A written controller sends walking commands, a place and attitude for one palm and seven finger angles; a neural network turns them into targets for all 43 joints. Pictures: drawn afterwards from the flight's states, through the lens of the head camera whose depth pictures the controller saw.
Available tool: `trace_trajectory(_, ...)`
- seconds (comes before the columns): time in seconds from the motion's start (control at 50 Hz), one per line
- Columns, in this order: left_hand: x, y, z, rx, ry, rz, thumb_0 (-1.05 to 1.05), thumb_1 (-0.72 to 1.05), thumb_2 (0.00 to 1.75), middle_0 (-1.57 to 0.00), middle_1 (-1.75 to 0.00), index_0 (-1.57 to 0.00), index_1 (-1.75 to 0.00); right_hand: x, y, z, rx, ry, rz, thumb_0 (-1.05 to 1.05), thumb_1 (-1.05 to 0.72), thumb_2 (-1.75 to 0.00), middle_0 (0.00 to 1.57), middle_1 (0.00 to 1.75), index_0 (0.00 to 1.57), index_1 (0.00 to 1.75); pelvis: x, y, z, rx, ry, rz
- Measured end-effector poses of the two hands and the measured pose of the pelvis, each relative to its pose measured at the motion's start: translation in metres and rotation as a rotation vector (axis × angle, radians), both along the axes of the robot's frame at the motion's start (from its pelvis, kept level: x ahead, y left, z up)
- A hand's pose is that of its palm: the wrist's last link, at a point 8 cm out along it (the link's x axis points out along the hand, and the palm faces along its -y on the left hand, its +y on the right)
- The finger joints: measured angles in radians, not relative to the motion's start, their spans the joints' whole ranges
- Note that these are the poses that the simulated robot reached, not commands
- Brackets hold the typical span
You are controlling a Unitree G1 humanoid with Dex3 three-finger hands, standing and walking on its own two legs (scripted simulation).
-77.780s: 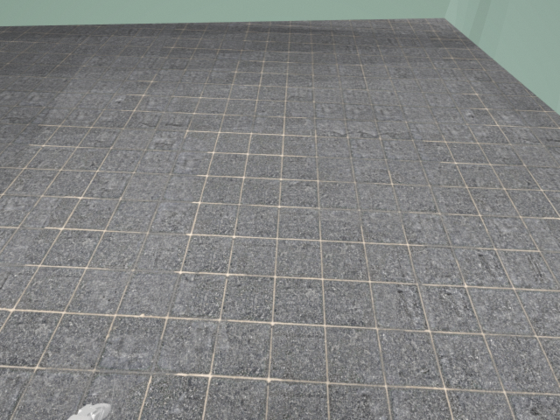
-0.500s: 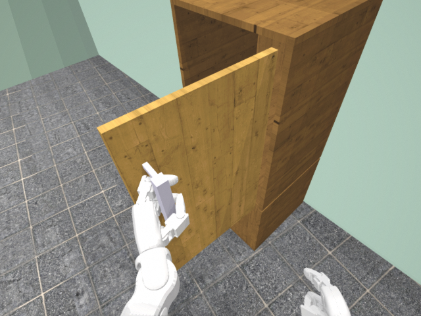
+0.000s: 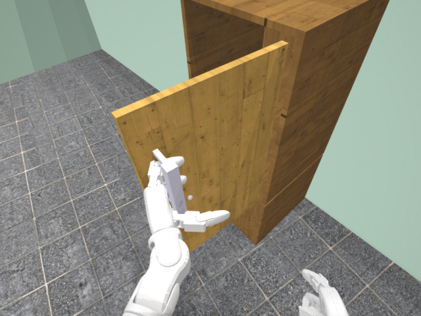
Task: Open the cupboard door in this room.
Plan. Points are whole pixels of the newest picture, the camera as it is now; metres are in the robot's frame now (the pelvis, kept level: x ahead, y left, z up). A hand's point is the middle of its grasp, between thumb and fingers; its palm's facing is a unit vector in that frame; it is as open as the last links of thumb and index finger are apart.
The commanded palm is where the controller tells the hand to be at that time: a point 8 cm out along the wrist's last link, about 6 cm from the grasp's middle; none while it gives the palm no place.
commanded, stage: open thumb and fingers to let go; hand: left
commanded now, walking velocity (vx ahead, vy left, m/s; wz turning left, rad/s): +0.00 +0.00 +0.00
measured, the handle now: (169, 184) +0.34 +0.10 +0.08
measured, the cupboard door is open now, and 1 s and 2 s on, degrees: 86 89 88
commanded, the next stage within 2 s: slide the hand sideways off the handle in 0.26 s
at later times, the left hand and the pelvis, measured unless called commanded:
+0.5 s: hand (188, 212) +0.28 +0.06 +0.08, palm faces -0.01 -1.00 -0.08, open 15.4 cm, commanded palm +0.26 +0.09 +0.08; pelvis -0.01 +0.01 +0.00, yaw +0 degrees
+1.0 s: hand (172, 231) +0.24 +0.08 +0.08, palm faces -0.07 -1.00 +0.00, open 16.0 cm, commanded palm +0.21 +0.15 +0.08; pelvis +0.00 +0.01 +0.00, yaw -2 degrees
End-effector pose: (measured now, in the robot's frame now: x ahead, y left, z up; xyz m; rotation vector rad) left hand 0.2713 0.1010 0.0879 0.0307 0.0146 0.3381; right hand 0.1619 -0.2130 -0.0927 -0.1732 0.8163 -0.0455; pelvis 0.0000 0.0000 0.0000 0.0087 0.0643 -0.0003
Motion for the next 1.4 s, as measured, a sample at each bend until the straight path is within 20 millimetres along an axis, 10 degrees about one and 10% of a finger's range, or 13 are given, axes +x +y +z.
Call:
trace_trajectory(0.4, -0.003, 0.004, 0.0, 0.006, 0.0, -0.043, -0.01, -0.5, 0.3, -0.44, -0.62, -0.4, -0.68, 0.002, 0.018, 0.001, 0.005, -0.007, 0.035, 0.02, -0.9, -0.9, 0.2, 0.3, 0.2, 0.3, -0.01, 0.011, -0.002, -0.008, -0.004, 0.003)
trace_trajectory(0.62, -0.014, 0.01, -0.004, -0.03, -0.022, -0.482, -0.01, -0.5, 0.3, -0.23, -0.37, -0.17, -0.39, -0.016, 0.016, 0.005, 0.01, -0.064, -0.007, 0.01, -0.9, -0.9, 0.2, 0.3, 0.2, 0.3, -0.015, 0.017, -0.002, -0.004, -0.017, -0.006)
trace_trajectory(1.4, -0.074, 0.071, -0.007, 0.0, 0.015, -0.378, -0.01, -0.5, 0.3, -0.2, -0.32, -0.2, -0.33, 0.02, -0.003, 0.013, -0.003, -0.177, -0.007, 0.02, -0.9, -0.9, 0.2, 0.3, 0.2, 0.3, 0.013, 0.002, -0.009, 0.001, 0.038, -0.012)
